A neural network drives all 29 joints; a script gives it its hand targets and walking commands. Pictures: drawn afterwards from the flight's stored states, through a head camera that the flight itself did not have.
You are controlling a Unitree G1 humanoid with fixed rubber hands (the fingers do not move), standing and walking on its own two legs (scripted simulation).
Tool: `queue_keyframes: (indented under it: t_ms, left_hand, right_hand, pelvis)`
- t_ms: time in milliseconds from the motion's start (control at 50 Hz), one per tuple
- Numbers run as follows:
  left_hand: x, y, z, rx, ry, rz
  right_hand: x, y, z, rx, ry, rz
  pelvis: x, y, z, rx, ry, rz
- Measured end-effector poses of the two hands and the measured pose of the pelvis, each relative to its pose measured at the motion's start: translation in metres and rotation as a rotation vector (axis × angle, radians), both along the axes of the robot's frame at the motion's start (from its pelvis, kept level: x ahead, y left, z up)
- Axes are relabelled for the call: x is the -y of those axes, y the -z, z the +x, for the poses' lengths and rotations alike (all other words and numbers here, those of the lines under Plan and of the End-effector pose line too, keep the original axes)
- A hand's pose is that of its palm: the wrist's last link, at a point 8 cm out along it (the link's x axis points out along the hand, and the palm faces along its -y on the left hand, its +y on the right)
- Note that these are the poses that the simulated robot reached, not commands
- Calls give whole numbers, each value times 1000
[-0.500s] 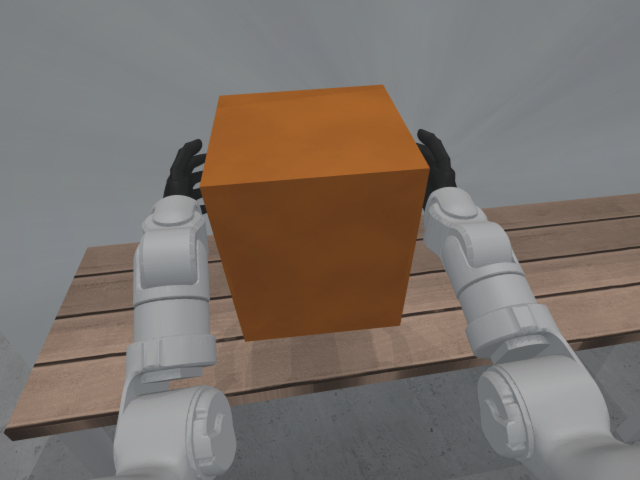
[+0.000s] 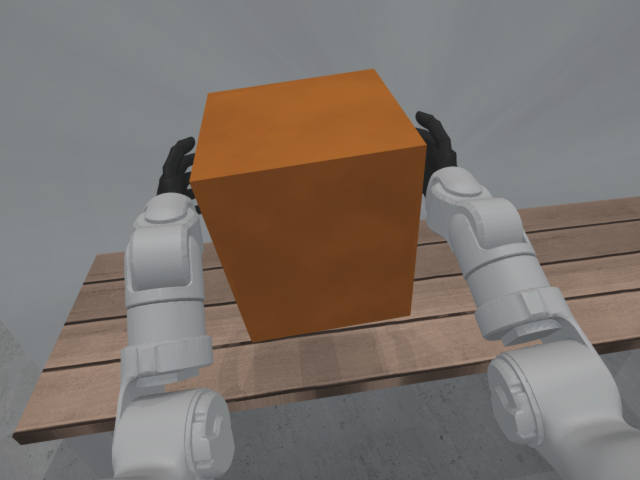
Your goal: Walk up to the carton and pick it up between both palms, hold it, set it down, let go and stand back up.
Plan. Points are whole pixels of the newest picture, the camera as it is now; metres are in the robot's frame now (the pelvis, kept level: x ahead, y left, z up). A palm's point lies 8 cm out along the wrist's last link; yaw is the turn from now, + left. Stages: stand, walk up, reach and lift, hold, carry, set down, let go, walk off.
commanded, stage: hold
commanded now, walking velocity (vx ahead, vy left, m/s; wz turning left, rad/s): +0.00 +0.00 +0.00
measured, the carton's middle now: (312, 207) +0.40 -0.01 +0.20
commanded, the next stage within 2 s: none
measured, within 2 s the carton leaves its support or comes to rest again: neither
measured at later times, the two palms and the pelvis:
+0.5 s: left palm (165, 202) +0.36 +0.16 +0.25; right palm (435, 170) +0.36 -0.15 +0.26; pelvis +0.00 +0.00 +0.00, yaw +0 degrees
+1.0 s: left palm (169, 197) +0.36 +0.15 +0.25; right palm (437, 168) +0.37 -0.15 +0.26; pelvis +0.00 +0.00 +0.00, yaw +0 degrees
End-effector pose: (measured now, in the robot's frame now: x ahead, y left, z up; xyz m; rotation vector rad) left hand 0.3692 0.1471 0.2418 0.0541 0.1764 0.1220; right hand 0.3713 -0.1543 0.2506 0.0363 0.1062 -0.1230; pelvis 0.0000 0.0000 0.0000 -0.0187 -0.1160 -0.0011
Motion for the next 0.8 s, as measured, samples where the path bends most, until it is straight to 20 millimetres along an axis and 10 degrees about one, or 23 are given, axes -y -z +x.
queue_keyframes:
  t_ms: [800]
  left_hand:
    - [-7,-13,-4,1,-2,-8]
  right_hand:
    - [-7,-15,-3,-10,1,7]
  pelvis:
    - [-1,0,0,-2,-3,1]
